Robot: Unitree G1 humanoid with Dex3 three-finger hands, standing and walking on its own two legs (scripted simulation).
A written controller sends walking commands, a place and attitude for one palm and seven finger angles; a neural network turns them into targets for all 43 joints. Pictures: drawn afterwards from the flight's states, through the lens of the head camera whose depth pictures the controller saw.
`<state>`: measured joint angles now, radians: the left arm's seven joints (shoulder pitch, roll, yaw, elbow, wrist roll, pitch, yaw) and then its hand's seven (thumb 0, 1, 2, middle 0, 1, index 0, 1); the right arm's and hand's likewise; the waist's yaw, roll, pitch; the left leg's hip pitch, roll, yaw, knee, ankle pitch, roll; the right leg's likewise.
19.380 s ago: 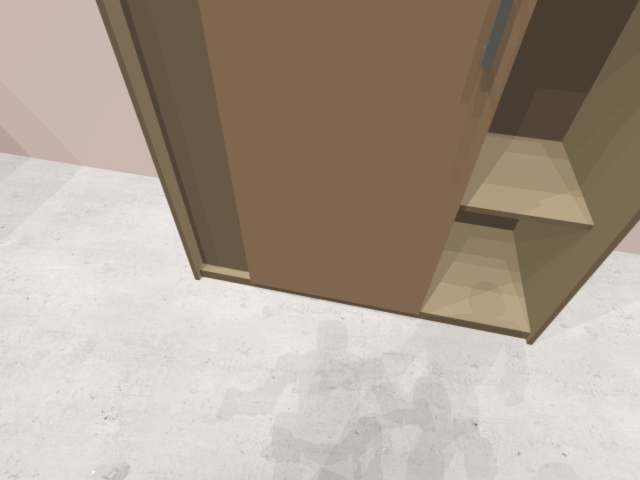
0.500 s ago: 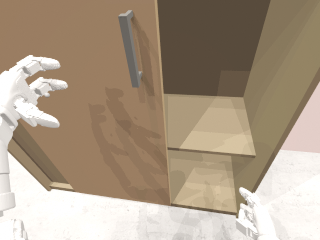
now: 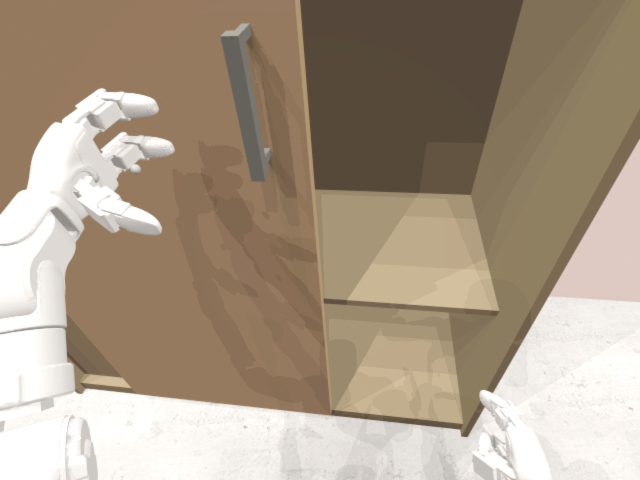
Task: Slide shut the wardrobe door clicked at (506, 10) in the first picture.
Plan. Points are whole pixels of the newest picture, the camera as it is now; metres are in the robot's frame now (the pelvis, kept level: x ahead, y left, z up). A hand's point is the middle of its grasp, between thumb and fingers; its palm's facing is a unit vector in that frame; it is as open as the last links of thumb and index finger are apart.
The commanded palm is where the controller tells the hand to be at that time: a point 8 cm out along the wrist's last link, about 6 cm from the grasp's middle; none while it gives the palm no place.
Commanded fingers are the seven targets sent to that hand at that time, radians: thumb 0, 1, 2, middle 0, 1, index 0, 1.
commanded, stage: move the hooked fingers beside the handle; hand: left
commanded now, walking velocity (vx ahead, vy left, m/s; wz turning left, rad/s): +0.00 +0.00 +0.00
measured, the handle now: (252, 107) +0.46 +0.12 +0.27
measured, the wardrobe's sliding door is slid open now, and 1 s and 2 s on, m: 0.39 0.39 0.39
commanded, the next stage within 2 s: none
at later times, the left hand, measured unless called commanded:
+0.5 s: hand (155, 141) +0.38 +0.21 +0.27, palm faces +0.03 -1.00 -0.04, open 13.9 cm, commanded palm +0.36 +0.25 +0.27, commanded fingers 0.00 -0.50 0.30 -0.30 -1.20 -0.30 -1.20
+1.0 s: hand (191, 129) +0.40 +0.17 +0.28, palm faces -0.03 -1.00 -0.02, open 13.9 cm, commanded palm +0.37 +0.23 +0.27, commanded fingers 0.00 -0.50 0.30 -0.30 -1.20 -0.30 -1.20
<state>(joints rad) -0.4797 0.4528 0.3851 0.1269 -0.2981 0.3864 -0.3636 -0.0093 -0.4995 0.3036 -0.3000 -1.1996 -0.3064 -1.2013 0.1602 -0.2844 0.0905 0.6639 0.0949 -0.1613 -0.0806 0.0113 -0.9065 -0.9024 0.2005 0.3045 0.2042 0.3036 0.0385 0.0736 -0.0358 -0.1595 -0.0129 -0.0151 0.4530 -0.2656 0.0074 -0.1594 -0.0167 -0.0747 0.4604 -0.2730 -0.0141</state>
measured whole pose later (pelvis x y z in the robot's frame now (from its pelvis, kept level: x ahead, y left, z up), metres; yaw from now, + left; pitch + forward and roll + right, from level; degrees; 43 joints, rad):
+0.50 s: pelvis +0.00 +0.00 +0.00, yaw +0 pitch -1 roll +0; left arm -0.68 0.47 0.34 0.36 -0.24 0.43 -0.26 -0.01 -0.50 0.30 -0.30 -1.20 -0.31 -1.20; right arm 0.14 -0.27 0.09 0.67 0.09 -0.12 -0.08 0.01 -0.91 -0.90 0.20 0.30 0.21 0.30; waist 0.02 0.07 -0.04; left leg -0.17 -0.01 -0.01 0.44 -0.26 0.01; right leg -0.17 -0.02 -0.07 0.45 -0.26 -0.01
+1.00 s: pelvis +0.00 +0.01 +0.00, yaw -1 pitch -1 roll +0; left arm -0.71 0.38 0.31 0.36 -0.22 0.38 -0.22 -0.01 -0.50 0.30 -0.30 -1.20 -0.30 -1.20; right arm 0.21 -0.28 0.07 0.68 0.08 -0.12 -0.07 0.01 -0.91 -0.90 0.20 0.30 0.20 0.30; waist 0.00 0.07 -0.05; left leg -0.15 -0.01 0.01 0.41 -0.24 0.02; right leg -0.16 -0.02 -0.05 0.42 -0.24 -0.01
